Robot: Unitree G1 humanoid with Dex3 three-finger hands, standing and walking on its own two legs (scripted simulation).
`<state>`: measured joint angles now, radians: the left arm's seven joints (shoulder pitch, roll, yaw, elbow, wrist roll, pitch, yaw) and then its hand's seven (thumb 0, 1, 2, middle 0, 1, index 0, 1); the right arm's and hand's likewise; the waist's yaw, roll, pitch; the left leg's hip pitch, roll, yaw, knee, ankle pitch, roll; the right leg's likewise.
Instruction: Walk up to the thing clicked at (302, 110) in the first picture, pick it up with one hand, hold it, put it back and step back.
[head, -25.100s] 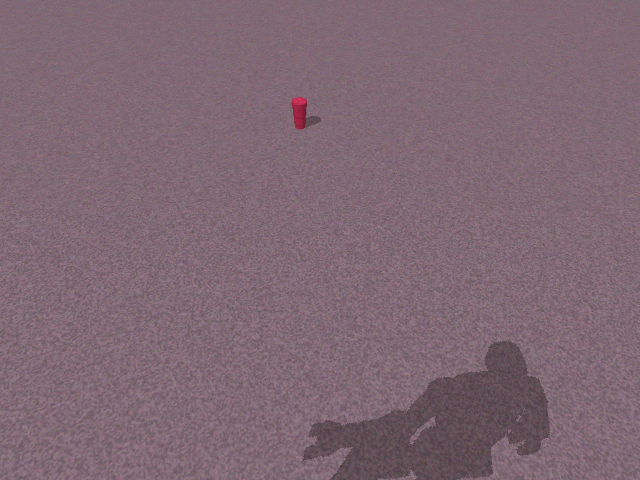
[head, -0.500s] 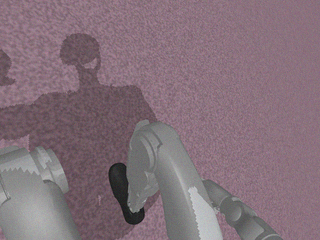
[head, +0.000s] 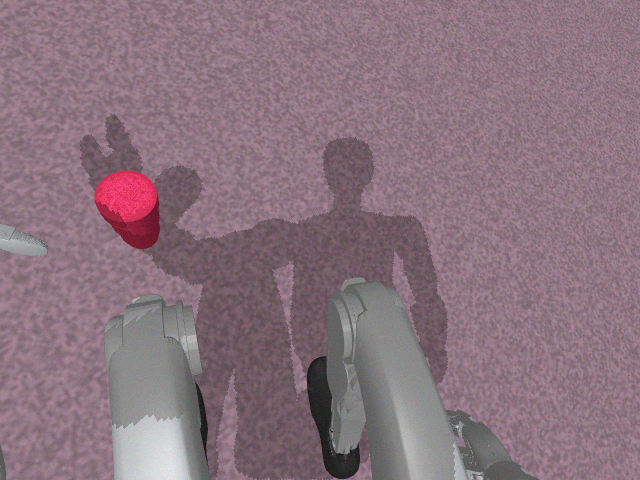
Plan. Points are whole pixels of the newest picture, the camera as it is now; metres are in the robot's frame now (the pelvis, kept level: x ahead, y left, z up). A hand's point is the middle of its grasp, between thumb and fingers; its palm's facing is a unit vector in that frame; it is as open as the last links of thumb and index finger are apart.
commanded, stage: home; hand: left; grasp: from the side
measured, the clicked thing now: (135, 217) +0.48 +0.23 -0.27
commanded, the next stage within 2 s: none
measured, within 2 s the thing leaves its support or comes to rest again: neither
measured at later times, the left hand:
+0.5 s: hand out of the picture +0.29 +0.28 +0.12, palm faces +0.23 -0.89 -0.39, open 17.1 cm
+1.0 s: hand out of the picture +0.23 +0.23 +0.30, palm faces +0.28 -0.91 -0.31, open 17.4 cm
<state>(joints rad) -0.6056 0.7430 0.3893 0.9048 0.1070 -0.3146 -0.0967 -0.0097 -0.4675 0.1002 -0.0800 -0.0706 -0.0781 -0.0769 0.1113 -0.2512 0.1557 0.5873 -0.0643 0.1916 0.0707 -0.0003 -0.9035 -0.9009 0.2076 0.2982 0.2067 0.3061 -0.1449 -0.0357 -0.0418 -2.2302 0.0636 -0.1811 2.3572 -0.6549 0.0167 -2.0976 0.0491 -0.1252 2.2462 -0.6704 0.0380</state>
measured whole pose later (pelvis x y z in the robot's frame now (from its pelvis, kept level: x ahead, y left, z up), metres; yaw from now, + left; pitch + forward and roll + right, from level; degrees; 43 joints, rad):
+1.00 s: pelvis +0.09 +0.01 +0.36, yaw +11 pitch +11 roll -3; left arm 0.46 0.22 -0.02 0.01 -0.01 0.26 0.17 -0.01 -0.52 0.06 -0.06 -0.06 -0.06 -0.06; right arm 0.29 -0.20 0.03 0.47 0.04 -0.04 -0.17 0.01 -0.90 -0.90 0.21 0.30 0.21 0.31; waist -0.04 0.05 -0.17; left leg -0.74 0.04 -0.02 1.03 -0.49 0.00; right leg -0.66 0.00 -0.04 0.96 -0.49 0.02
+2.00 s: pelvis +0.08 +0.00 +0.37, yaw +12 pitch +7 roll -2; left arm 0.47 0.20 -0.01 0.02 -0.01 0.25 0.13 -0.01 -0.48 0.09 -0.06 -0.07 -0.06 -0.07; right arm 0.28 -0.21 0.03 0.51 0.01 -0.14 -0.18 0.01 -0.90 -0.90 0.21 0.30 0.20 0.30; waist -0.02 0.03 -0.11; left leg -0.64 0.04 -0.03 0.95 -0.43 -0.01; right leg -0.57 0.00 -0.05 0.90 -0.46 0.01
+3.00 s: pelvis +0.09 +0.00 +0.37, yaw +12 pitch +7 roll -2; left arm 0.46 0.20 -0.01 0.03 -0.01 0.24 0.13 -0.01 -0.20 0.38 -0.16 -0.22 -0.16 -0.22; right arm 0.28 -0.21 0.03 0.52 0.01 -0.14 -0.18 0.01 -0.90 -0.90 0.21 0.30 0.21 0.30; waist -0.02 0.03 -0.10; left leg -0.63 0.04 -0.02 0.94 -0.44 -0.01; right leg -0.56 -0.01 -0.04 0.89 -0.46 0.01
